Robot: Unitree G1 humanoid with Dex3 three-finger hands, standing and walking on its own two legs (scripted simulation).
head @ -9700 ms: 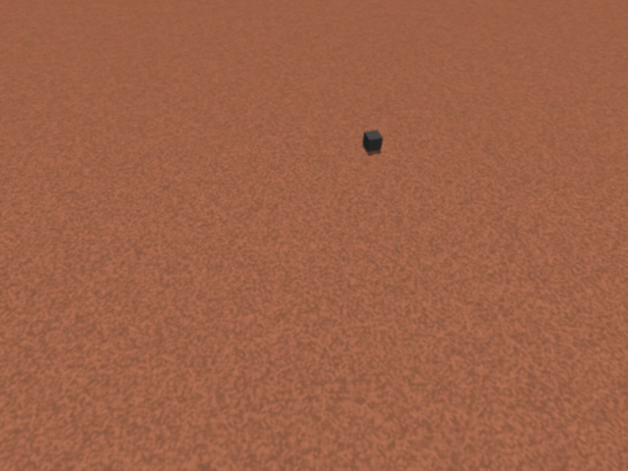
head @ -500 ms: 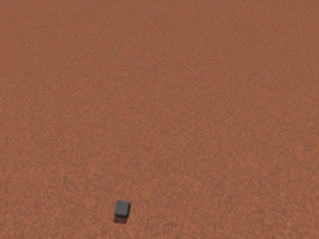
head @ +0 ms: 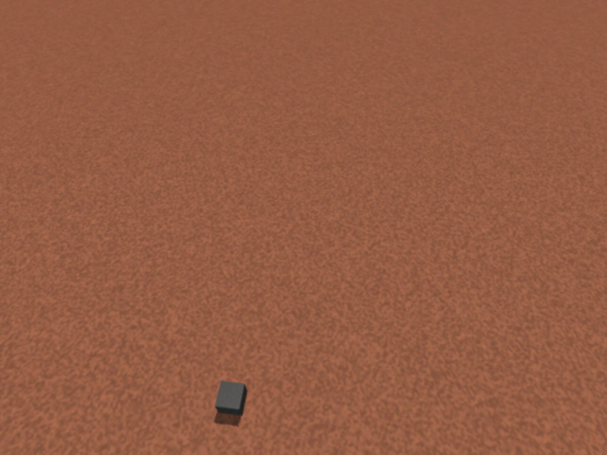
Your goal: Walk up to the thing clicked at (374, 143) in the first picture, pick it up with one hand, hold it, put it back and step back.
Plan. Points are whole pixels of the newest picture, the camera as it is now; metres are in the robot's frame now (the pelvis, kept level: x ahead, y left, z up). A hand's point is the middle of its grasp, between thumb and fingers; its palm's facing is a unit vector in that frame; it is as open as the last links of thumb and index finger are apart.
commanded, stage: stand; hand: left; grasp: from above
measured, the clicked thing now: (231, 398) +0.39 +0.23 -0.75
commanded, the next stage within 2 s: rise first in 0.34 s
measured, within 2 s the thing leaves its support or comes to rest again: neither
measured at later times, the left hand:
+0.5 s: hand out of the picture +0.09 +0.25 -0.15, palm faces +0.01 -0.94 -0.35, open 7.4 cm
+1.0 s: hand out of the picture +0.12 +0.26 -0.22, palm faces -0.13 -0.90 -0.42, open 13.3 cm
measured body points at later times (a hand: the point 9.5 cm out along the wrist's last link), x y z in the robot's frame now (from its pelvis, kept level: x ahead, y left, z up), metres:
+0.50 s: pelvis +0.00 +0.00 +0.00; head +0.01 +0.00 +0.45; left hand +0.09 +0.30 -0.13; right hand +0.08 -0.30 -0.13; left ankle -0.02 +0.13 -0.75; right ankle +0.00 -0.11 -0.75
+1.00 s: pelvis -0.02 +0.02 -0.07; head +0.06 +0.03 +0.37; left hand +0.13 +0.31 -0.20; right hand +0.12 -0.25 -0.17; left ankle -0.02 +0.13 -0.75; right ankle +0.00 -0.11 -0.75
